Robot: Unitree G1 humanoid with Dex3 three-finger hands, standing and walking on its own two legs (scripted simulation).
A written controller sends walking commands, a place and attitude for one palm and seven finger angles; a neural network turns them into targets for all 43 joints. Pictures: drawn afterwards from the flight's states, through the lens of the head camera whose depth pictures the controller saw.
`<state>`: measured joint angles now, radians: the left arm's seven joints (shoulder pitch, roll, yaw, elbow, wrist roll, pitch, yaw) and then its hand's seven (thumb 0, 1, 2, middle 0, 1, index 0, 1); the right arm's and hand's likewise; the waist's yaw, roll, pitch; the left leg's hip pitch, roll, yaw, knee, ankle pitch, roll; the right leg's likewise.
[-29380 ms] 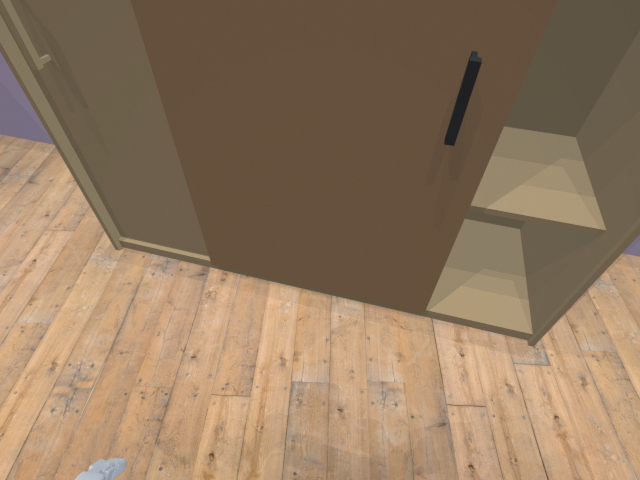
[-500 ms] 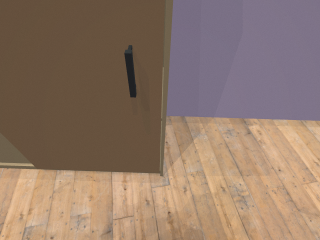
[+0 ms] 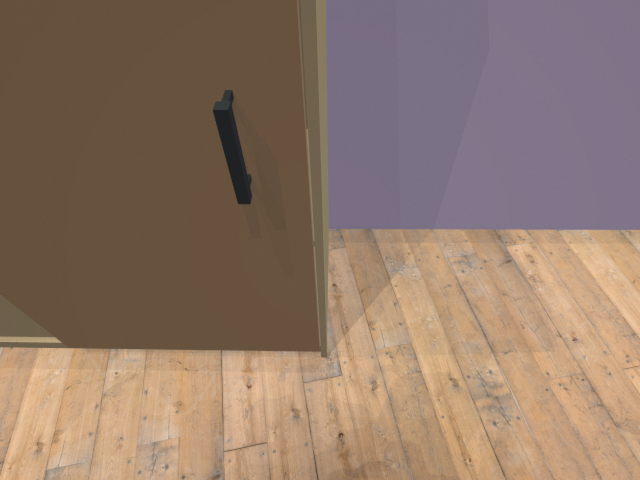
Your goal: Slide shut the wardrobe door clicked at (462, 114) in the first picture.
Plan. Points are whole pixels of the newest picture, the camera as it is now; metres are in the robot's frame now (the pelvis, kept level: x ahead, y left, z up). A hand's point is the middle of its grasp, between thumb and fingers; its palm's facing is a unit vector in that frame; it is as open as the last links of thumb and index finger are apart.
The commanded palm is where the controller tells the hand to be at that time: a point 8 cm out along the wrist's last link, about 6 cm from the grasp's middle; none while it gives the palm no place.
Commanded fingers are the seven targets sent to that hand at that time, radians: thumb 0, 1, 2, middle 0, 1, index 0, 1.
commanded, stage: come to a stop and stand still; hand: left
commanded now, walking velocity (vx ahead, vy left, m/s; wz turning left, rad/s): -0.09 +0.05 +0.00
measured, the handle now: (236, 150) +0.55 +0.15 +0.11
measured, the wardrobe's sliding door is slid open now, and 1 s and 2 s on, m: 0.00 0.00 0.00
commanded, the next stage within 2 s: look again from close up in 1.58 s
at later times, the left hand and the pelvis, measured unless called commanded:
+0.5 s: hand out of the picture +0.03 +0.18 -0.16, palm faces +0.02 -0.97 -0.24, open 7.3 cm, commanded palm none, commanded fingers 0.00 0.90 0.90 -0.20 -0.30 -0.20 -0.30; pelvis +0.01 +0.00 +0.01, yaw -2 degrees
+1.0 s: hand out of the picture +0.02 +0.23 -0.16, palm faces -0.06 -0.97 -0.22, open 7.3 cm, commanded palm none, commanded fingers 0.00 0.90 0.90 -0.20 -0.30 -0.20 -0.30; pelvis -0.01 +0.05 +0.01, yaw -4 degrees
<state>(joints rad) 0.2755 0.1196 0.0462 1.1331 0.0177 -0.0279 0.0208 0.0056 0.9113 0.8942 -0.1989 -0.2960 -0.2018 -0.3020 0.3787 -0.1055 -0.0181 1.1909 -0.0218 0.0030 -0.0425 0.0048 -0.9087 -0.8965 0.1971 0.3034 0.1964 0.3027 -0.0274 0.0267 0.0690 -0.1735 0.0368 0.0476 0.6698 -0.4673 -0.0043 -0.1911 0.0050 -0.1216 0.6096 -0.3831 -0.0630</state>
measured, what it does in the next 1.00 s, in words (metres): steps on the spot: left foot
